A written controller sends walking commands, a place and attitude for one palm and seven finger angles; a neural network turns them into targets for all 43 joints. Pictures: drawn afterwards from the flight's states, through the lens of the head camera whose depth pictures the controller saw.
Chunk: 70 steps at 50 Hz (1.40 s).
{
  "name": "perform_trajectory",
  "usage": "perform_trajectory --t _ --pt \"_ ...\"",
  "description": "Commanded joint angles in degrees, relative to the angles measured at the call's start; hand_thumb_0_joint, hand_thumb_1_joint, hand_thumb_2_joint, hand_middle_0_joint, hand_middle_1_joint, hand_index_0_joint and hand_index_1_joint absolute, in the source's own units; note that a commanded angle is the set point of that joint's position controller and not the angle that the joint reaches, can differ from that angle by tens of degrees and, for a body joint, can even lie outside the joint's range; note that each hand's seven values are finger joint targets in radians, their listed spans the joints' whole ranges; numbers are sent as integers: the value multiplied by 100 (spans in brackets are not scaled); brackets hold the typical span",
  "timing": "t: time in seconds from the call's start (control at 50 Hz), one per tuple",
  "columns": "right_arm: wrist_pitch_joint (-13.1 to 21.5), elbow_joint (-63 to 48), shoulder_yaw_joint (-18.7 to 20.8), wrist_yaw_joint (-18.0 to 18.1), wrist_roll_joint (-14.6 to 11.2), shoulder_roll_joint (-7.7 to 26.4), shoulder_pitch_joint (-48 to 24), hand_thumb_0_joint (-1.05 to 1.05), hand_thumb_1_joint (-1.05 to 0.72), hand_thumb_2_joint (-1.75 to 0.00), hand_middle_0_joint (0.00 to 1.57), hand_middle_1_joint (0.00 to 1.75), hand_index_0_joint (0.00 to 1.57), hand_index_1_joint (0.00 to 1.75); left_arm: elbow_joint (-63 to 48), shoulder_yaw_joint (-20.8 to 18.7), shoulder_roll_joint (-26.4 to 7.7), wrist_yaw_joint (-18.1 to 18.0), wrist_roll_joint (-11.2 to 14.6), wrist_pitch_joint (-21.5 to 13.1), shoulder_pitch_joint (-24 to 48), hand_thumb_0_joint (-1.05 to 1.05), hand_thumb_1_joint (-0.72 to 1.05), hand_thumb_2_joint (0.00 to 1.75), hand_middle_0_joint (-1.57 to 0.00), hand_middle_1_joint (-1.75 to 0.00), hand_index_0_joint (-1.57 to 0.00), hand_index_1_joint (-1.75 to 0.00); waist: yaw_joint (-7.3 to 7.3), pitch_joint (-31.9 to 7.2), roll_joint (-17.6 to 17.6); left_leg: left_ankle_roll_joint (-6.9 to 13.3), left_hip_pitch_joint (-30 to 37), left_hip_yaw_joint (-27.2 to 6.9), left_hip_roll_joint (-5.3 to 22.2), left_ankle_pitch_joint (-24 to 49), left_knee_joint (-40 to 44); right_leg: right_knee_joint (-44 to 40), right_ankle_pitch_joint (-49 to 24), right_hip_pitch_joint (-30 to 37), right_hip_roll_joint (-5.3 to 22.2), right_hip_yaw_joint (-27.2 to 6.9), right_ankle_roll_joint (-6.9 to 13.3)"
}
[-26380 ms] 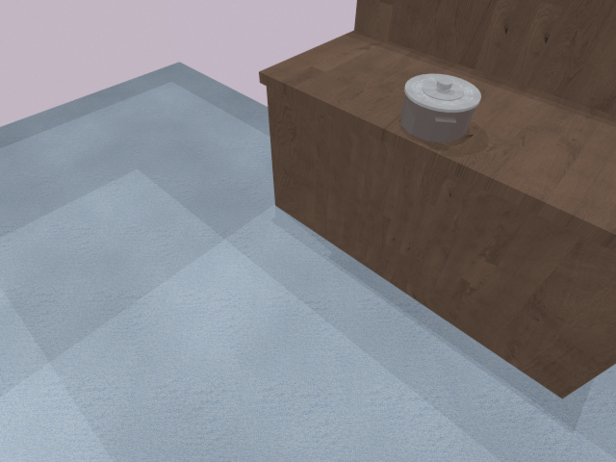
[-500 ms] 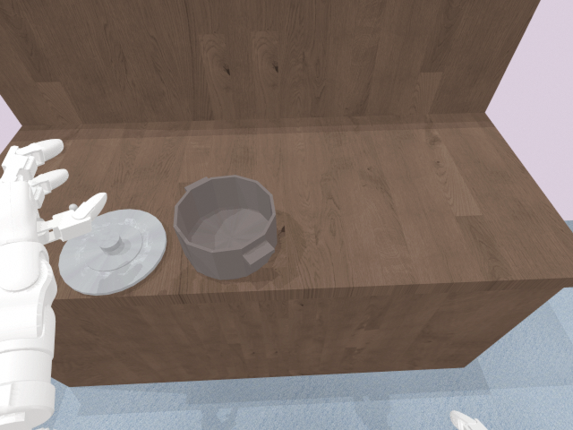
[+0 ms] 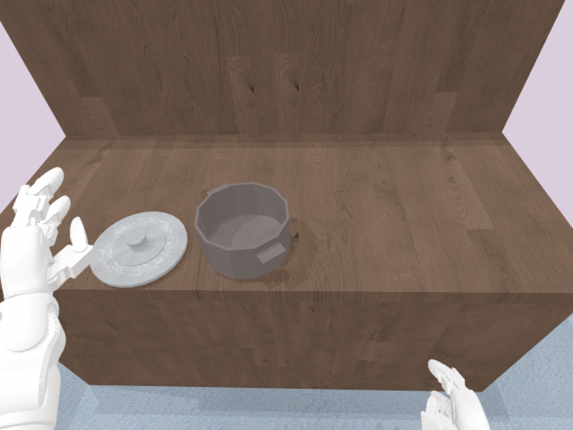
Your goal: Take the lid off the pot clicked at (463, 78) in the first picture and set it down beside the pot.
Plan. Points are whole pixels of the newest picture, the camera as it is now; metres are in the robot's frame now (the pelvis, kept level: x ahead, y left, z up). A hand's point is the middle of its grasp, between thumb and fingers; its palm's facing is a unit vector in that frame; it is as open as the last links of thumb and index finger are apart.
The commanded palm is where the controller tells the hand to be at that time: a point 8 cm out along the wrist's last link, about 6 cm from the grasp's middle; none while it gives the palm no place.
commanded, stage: draw the hand back to the body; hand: left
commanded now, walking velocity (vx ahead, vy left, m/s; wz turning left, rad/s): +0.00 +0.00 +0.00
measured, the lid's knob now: (136, 239) +0.48 +0.37 -0.07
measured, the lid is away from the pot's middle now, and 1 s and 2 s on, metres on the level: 0.23 0.23 0.23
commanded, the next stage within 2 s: step back with the hand held close in 0.76 s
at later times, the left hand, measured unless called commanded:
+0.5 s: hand (67, 310) +0.20 +0.26 +0.15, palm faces +0.39 -0.85 -0.35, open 7.4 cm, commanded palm +0.13 +0.29 +0.17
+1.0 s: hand (40, 314) +0.18 +0.27 +0.16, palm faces +0.39 -0.82 -0.42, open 7.4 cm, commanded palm +0.12 +0.30 +0.17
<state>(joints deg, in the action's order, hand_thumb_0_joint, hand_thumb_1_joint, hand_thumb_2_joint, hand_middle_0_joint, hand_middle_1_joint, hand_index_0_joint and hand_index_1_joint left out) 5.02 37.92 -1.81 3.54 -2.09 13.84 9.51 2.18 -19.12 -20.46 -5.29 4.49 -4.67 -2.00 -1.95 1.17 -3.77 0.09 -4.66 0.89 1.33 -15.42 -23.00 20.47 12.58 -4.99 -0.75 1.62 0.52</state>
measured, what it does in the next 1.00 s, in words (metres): stands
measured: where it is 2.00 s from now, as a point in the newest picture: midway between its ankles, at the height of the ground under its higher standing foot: outside the picture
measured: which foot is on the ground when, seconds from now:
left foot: down 0.00-1.00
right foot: down 0.00-1.00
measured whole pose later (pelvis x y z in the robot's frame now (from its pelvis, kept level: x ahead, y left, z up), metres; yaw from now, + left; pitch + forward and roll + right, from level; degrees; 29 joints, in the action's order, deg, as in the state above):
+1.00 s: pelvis -0.02 +0.02 +0.00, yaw -2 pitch -2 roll -2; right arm 5.9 34.6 -1.8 3.1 -0.2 12.3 9.2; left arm -26.9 -21.4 -20.5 -5.2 3.2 -9.8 -28.4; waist -3.0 2.0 -2.6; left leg 1.5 -8.1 2.6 1.2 -16.2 -26.5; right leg 21.2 11.2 -7.8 -0.5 0.0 -1.0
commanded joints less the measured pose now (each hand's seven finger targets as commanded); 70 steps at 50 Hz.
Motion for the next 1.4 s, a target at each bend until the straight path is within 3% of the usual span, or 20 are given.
perform_trajectory --t 0.0,0.06,0.16,0.32,0.38,0.44,0.48,0.52,0.56,0.62,0.66,0.84,0.86,0.88,0.98,1.08,1.1,1.22,1.3,1.38 --pt "324 -809 240 81 11 663 -630 0 -90 -90 20 30 20 30 -1503 -606 -1427 -107 24 -382 993 0 90 90 -20 -30 -20 -30 38 -708 118 198 322 69 37 1465 229 -315 -1427 28 128 69 109" --pt "402 -861 231 89 41 617 -706 0 -90 -90 20 30 20 30 -1971 -544 -1313 -119 7 -438 809 0 90 90 -20 -30 -20 -30 -14 -858 -185 191 405 57 21 1467 276 -299 -1369 105 131 57 126" --pt "454 -877 251 55 69 605 -708 0 -90 -90 20 30 20 30 -2263 -542 -1164 -111 12 -446 -35 0 90 90 -20 -30 -20 -30 -51 -726 74 189 327 41 48 1507 272 -308 -1384 101 132 65 118" --pt "540 -970 251 57 101 562 -774 0 -90 -90 20 30 20 30 -3168 -436 -1047 -103 -26 -517 -685 0 90 90 -20 -30 -20 -30 -68 -615 -141 157 269 -37 54 1210 334 -347 -958 16 133 48 124" --pt "527 -973 260 52 114 556 -746 0 -90 -90 20 30 20 30 -3112 -360 -868 -78 -11 -464 -1331 0 90 90 -20 -30 -20 -30 -84 -387 153 171 150 -25 79 1239 292 -355 -990 -69 141 54 117" --pt "581 -1019 269 57 127 542 -772 0 -90 -90 20 30 20 30 -3611 -417 -965 -97 -42 -518 -1418 0 90 90 -20 -30 -20 -30 -88 -492 -116 166 201 -45 73 1155 265 -361 -884 -80 150 22 122" --pt "571 -1031 260 52 141 526 -742 0 -90 -90 20 30 20 30 -3597 -387 -855 -96 -35 -479 -1848 0 90 90 -20 -30 -20 -30 -114 -358 113 155 110 -72 94 1148 270 -347 -849 -107 141 51 125" --pt "585 -1076 257 54 135 501 -777 0 -90 -90 20 30 20 30 -3895 -333 -833 -85 -46 -495 -1959 0 90 90 -20 -30 -20 -30 -99 -330 -68 150 83 -61 79 1010 280 -360 -712 -150 140 17 120" --pt "595 -1076 267 72 150 490 -755 0 -90 -90 20 30 20 30 -3899 -331 -790 -98 -46 -477 -2287 0 90 90 -20 -30 -20 -30 -117 -332 89 166 85 -71 90 1021 237 -362 -716 -174 144 17 117" --pt "634 -1092 249 93 158 489 -761 0 -90 -90 20 30 20 30 -4258 -320 -849 -135 -98 -501 -1980 0 90 90 -20 -30 -20 -30 -67 -299 -118 142 46 -85 66 881 243 -361 -589 -214 130 -1 124" --pt "616 -1033 248 122 160 470 -724 0 -90 -90 20 30 20 30 -3822 -320 -726 -158 -86 -428 -2280 0 90 90 -20 -30 -20 -30 -90 -106 67 149 -4 -95 88 872 235 -373 -555 -298 130 22 130" --pt "643 -1078 225 111 187 455 -740 0 -90 -90 20 30 20 30 -4154 -333 -802 -181 -121 -420 -2273 0 90 90 -20 -30 -20 -30 -126 -323 -87 137 43 -142 75 1044 217 -287 -704 -144 136 20 141" --pt "487 -1268 225 107 116 544 -580 0 -90 -90 20 30 20 30 -4649 -1336 -1718 -210 -63 -742 -1376 0 90 90 -20 -30 -20 -30 -20 361 189 265 -341 -91 147 520 122 -546 -1160 -767 361 -736 105" --pt "420 -1085 237 94 175 460 -512 0 -90 -90 20 30 20 30 -4062 -1090 -1340 -158 -102 -811 -1794 0 90 90 -20 -30 -20 -30 57 399 594 273 -422 -169 143 411 3 -554 -1198 -778 483 -755 100" --pt "264 -1294 378 -12 166 567 -523 0 -90 -90 20 30 20 30 -3960 -534 -695 23 -151 -938 -2838 0 90 90 -20 -30 -20 -30 74 -460 305 323 -292 -80 295 1180 -61 -18 -2039 -342 594 -629 -25" --pt "116 -1528 477 -58 129 549 -501 0 -90 -90 20 30 20 30 -4567 -892 -1015 -19 -194 -1069 -3410 0 90 90 -20 -30 -20 -30 92 -1049 301 338 -370 -227 469 2243 -162 512 -2513 -112 603 -396 -80" --pt "99 -1547 481 -59 129 550 -529 0 -90 -90 20 30 20 30 -4692 -1116 -1257 -71 -195 -1108 -3478 0 90 90 -20 -30 -20 -30 90 -1109 133 345 -459 -311 510 2337 -143 620 -2412 -76 612 -382 -74" --pt "168 -1637 519 -27 102 488 -402 0 -90 -90 20 30 20 30 -5128 -1127 -1189 -141 -137 -1191 -3765 0 90 90 -20 -30 -20 -30 121 -993 -481 387 -758 -581 842 2783 -41 1226 -992 -485 474 -113 -140" --pt "336 -1514 532 -26 148 533 -227 0 -90 -90 20 30 20 30 -5051 -1036 -1070 -164 -143 -1163 -3553 0 90 90 -20 -30 -20 -30 145 -666 -639 496 -1196 -706 1122 2260 59 1492 101 -676 474 -53 -128" --pt "387 -1476 526 9 99 575 -162 0 -90 -90 20 30 20 30 -4695 -931 -962 -191 -153 -1070 -3294 0 90 90 -20 -30 -20 -30 171 -401 117 447 -1839 -644 993 763 -164 1253 -413 -479 585 -181 -94"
